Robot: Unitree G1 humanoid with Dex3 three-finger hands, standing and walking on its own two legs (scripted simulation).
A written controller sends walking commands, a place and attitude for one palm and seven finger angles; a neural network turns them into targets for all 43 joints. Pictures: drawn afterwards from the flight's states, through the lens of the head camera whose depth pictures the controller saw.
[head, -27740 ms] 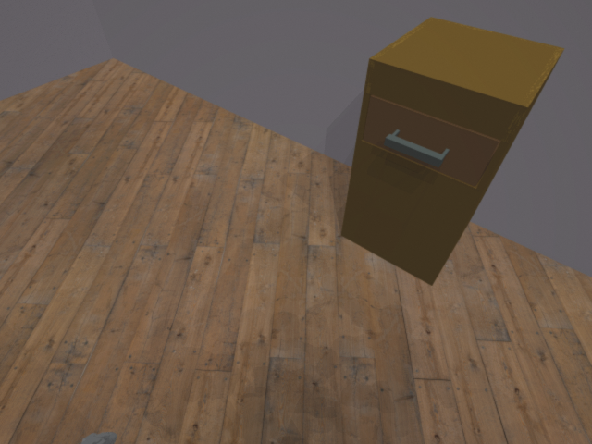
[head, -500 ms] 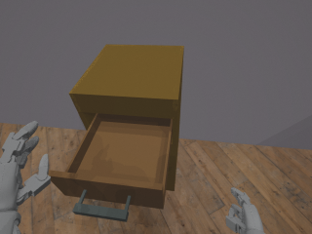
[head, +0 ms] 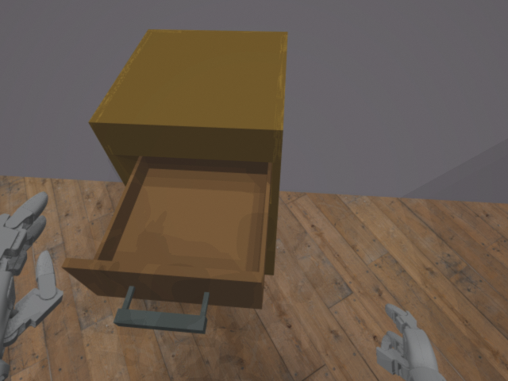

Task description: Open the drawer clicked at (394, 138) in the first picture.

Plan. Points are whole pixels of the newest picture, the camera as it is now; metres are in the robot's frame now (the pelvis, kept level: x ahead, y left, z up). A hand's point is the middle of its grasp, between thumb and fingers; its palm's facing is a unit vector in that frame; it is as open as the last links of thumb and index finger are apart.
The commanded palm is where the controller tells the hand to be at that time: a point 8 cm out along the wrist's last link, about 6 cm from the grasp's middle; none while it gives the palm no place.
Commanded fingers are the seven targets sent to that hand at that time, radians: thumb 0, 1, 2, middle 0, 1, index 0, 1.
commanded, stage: step back with the hand held close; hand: left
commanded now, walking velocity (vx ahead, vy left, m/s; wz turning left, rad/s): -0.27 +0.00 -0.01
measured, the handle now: (164, 307) +0.27 +0.21 -0.16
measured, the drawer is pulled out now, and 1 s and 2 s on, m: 0.30 0.30 0.30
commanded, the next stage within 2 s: stop stepping back and stand still in 1.40 s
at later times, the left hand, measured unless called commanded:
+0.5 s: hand (9, 346) +0.14 +0.25 +0.15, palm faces +0.33 -0.82 -0.47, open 7.4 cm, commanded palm +0.07 +0.29 +0.17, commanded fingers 0.00 0.90 0.90 -0.20 -0.30 -0.20 -0.30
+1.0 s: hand out of the picture +0.10 +0.22 +0.15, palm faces +0.27 -0.83 -0.49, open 7.4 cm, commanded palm +0.03 +0.28 +0.17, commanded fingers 0.00 0.90 0.90 -0.20 -0.30 -0.20 -0.30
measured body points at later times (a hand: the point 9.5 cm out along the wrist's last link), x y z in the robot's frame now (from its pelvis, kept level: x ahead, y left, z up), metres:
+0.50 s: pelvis -0.05 +0.01 -0.01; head -0.01 +0.03 +0.44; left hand +0.11 +0.29 +0.17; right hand +0.15 -0.21 -0.09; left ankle +0.01 +0.11 -0.74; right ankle -0.02 -0.12 -0.74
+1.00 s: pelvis -0.10 -0.01 -0.01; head -0.06 +0.01 +0.44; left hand +0.08 +0.26 +0.18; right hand +0.09 -0.25 -0.09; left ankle -0.09 +0.11 -0.71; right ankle -0.10 -0.12 -0.74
